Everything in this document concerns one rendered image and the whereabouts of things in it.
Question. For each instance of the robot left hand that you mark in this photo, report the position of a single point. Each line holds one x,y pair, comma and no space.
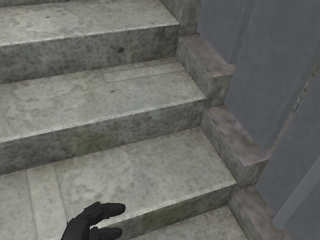
78,228

